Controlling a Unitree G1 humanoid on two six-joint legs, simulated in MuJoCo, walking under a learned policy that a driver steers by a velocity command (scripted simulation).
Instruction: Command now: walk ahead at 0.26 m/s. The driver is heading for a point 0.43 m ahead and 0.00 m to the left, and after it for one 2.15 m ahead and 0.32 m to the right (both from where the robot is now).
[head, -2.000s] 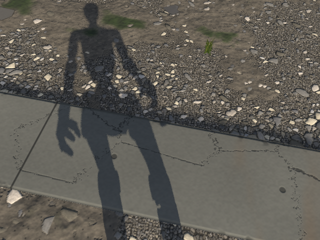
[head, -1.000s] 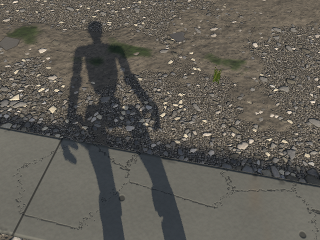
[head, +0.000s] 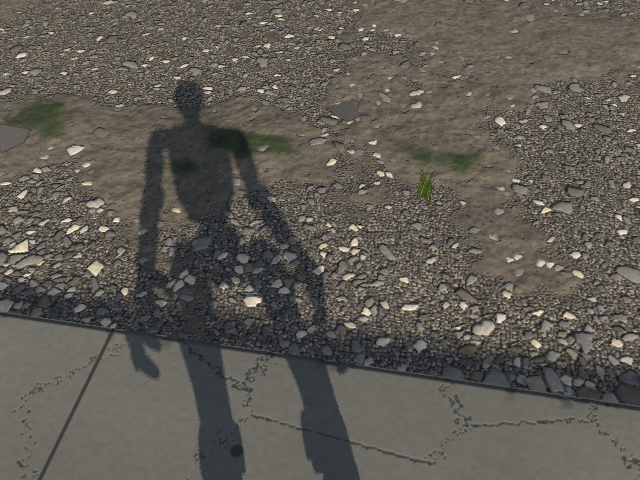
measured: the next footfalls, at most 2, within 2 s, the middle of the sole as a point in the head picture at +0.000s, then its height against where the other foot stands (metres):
left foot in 0.58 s outside the picture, level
right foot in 1.08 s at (394, 411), level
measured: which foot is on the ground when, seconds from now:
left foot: down 0.00-0.14, up 0.16-0.56, down 0.58-1.00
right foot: down 0.00-0.60, up 0.62-1.00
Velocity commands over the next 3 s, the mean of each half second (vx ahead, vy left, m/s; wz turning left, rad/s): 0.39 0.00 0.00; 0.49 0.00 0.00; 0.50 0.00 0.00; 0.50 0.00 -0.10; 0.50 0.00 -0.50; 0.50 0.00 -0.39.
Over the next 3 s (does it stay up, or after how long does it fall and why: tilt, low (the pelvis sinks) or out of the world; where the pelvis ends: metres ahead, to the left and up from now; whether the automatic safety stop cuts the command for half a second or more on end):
stays up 1.57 -0.14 -0.14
